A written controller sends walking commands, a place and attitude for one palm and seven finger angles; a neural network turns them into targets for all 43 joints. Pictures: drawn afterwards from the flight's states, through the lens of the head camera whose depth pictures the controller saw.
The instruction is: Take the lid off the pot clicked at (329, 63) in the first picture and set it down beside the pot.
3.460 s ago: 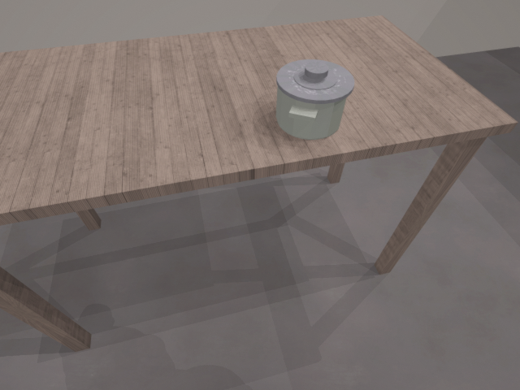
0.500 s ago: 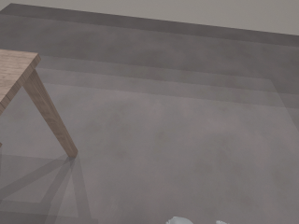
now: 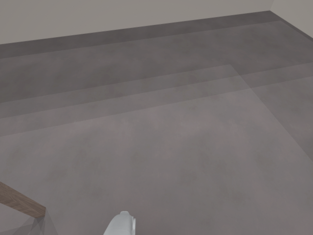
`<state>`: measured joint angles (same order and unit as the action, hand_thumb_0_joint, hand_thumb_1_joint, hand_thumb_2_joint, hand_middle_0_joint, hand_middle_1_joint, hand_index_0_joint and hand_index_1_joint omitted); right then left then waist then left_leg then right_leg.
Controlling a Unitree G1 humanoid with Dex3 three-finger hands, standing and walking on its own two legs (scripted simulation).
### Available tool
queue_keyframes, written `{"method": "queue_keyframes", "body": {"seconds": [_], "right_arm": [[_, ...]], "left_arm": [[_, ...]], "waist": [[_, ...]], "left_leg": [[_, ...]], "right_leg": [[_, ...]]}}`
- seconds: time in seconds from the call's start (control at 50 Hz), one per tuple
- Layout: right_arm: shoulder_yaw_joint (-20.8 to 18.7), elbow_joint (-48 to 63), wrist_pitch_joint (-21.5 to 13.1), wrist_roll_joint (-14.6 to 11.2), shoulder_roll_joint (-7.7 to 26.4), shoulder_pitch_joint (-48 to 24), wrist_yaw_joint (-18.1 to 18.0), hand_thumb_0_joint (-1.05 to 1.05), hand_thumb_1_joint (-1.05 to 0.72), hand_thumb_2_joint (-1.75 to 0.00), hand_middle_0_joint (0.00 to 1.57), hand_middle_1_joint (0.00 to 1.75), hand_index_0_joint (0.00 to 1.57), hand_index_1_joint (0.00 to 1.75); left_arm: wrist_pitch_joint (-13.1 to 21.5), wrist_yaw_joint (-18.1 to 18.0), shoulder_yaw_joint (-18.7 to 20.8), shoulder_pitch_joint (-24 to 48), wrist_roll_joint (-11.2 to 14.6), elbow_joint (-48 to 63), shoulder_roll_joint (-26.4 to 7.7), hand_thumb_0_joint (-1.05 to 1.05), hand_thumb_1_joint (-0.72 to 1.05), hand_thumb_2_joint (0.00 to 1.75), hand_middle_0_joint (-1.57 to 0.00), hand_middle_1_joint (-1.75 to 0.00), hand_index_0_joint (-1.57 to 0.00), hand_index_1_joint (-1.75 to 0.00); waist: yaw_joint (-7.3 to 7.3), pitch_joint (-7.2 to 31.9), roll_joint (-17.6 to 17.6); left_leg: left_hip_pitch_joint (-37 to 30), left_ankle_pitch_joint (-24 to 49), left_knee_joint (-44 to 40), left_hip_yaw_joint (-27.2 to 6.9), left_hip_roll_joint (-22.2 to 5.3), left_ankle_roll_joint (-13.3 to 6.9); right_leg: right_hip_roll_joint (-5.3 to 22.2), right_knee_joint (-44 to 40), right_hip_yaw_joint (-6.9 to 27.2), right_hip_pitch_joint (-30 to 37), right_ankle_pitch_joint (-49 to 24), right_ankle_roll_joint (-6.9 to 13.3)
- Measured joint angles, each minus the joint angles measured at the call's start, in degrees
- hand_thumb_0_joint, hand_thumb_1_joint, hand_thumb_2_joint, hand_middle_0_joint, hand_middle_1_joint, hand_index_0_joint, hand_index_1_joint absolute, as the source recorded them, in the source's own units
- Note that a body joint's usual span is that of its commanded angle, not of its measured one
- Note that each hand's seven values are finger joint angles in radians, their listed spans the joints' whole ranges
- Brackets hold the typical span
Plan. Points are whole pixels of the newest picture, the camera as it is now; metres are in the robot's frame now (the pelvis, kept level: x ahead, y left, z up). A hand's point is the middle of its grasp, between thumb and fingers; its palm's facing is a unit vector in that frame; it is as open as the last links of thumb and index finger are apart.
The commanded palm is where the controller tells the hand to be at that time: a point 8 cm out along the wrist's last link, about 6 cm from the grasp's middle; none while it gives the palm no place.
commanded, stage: walk to a spot facing it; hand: left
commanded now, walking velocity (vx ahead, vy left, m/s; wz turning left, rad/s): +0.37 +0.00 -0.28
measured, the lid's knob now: out of the picture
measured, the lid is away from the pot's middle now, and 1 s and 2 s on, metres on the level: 0.00 0.00 0.00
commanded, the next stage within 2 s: turn to face it in 0.50 s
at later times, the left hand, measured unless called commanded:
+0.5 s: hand (104, 178) +0.31 +0.21 -0.16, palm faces -0.17 -0.97 -0.18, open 7.4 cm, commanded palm none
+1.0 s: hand (148, 142) +0.47 +0.08 -0.17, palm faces -0.19 -0.97 -0.15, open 7.2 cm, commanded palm none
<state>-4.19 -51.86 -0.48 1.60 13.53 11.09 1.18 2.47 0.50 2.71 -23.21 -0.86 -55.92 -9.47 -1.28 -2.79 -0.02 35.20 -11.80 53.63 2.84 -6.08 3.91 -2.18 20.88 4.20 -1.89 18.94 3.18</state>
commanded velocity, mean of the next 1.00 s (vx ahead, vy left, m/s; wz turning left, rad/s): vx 0.14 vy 0.00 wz -0.03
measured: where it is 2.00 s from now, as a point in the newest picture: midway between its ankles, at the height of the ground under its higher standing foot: (174, 230)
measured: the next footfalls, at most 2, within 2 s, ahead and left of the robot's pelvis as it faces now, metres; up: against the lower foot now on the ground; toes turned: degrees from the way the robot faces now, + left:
left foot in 0.16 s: +0.25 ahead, +0.12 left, +0.00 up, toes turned +1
right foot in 0.72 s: +0.37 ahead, -0.18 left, +0.00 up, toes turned -28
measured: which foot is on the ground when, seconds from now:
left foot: up 0.00-0.14, down 0.16-0.72, up 0.74-1.00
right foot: down 0.00-0.18, up 0.20-0.70, down 0.72-1.00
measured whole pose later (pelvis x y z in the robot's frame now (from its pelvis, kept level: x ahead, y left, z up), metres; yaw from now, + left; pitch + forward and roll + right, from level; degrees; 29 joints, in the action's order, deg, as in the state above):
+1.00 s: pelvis +0.30 -0.05 -0.01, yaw -12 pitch -1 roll +0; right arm -3.3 -58.6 1.9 1.0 7.3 17.5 -0.5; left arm 0.4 -2.2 3.0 -5.8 -1.2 -53.5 -6.9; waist 3.1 -3.0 0.7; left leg 27.6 -24.9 58.3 6.4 -5.9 2.7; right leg 5.9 31.1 -15.8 -17.1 12.0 2.4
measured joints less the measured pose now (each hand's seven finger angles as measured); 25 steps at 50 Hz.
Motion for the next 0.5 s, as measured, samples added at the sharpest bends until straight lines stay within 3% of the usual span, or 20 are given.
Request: {"method": "queue_keyframes", "body": {"seconds": [0.08, 0.14, 0.16, 0.2, 0.24, 0.28, 0.4, 0.5], "right_arm": [[0.81, 0.48, -0.58, -0.28, -1.84, -3.00, 0.25, 0.00, -0.91, -0.89, 0.19, 0.30, 0.19, 0.30], [1.73, 1.19, -1.95, -0.34, -3.42, -4.76, 0.12, 0.00, -0.91, -0.89, 0.19, 0.30, 0.19, 0.30], [2.18, 1.70, -2.85, -0.20, -3.65, -4.85, -0.02, 0.00, -0.91, -0.89, 0.19, 0.30, 0.19, 0.30], [2.52, 2.04, -4.33, 0.30, -4.51, -5.02, -0.60, 0.00, -0.91, -0.89, 0.20, 0.30, 0.20, 0.30], [2.83, 1.55, -4.30, 0.33, -5.60, -3.95, -0.94, 0.00, -0.91, -0.89, 0.20, 0.30, 0.20, 0.30], [2.89, 0.30, -4.13, 0.22, -6.43, -1.89, -1.37, 0.00, -0.91, -0.89, 0.20, 0.30, 0.20, 0.30], [0.88, -3.17, -4.18, -0.52, -5.03, 3.87, -2.77, -0.02, -0.95, -0.89, 0.20, 0.30, 0.20, 0.30], [0.76, -4.76, -4.08, -0.50, -3.65, 7.93, -2.58, -0.01, -0.94, -0.89, 0.20, 0.30, 0.20, 0.30]], "left_arm": [[0.26, -0.60, -0.11, -2.03, -0.24, -1.50, 0.41, 0.01, 0.91, 0.90, -0.20, -0.30, -0.20, -0.30], [0.32, -0.88, 0.13, -3.55, -0.23, -2.57, 0.14, 0.01, 0.91, 0.90, -0.20, -0.30, -0.20, -0.30], [0.32, -0.88, 0.33, -4.32, -0.12, -2.97, 0.20, 0.01, 0.91, 0.90, -0.20, -0.30, -0.20, -0.30], [-0.46, -0.68, 0.91, -3.64, 0.38, -4.04, -0.20, 0.01, 0.91, 0.90, -0.20, -0.30, -0.20, -0.30], [-1.27, -0.57, 1.44, -1.44, 0.27, -4.19, -1.31, 0.01, 0.91, 0.90, -0.20, -0.30, -0.20, -0.30], [-1.69, -0.16, 1.96, 1.17, -0.19, -3.22, -2.24, 0.01, 0.91, 0.90, -0.20, -0.30, -0.20, -0.30], [-2.87, 0.97, 3.12, 6.83, -0.82, 1.57, -2.24, 0.01, 0.92, 0.90, -0.19, -0.30, -0.20, -0.29], [-4.11, 1.71, 3.57, 9.32, -1.03, 2.65, -2.07, 0.00, 0.92, 0.90, -0.19, -0.30, -0.19, -0.29]], "waist": [[-1.52, -0.50, 0.41], [-2.09, -0.68, 1.51], [-2.03, -0.45, 1.32], [-1.37, -0.77, 1.64], [-1.31, -1.20, 3.21], [-1.43, -1.00, 4.03], [-1.20, 0.38, 3.54], [0.21, 1.22, 2.74]], "left_leg": [[-1.06, 1.01, -6.42, 1.08, 1.43, -1.05], [-5.82, 1.40, -15.28, 2.48, 3.74, -2.70], [-8.53, 1.75, -18.47, 2.41, 4.06, -3.43], [-8.95, 2.35, -15.20, 3.38, 3.61, -7.02], [-11.04, -1.27, -13.91, 5.14, 3.83, -7.63], [-13.99, -1.98, -16.57, 6.33, 4.10, -7.18], [-21.86, -0.65, -26.74, 9.97, 4.85, -7.38], [-27.27, -1.61, -31.69, 13.24, 4.44, -6.69]], "right_leg": [[-0.49, -1.04, 1.85, 4.23, 2.64, -0.49], [-0.23, 2.47, 3.45, 5.81, 6.88, -1.13], [-0.76, 7.35, 3.81, 4.65, 9.06, -1.08], [-1.43, 26.89, 2.48, -2.50, 9.99, -0.75], [-0.40, 43.75, 0.74, -10.59, 7.27, -0.29], [1.53, 51.57, -1.71, -17.97, 2.44, -0.62], [6.23, 51.39, -3.58, -32.98, -7.16, -2.80], [8.73, 45.73, -5.01, -37.76, -11.23, -4.68]]}}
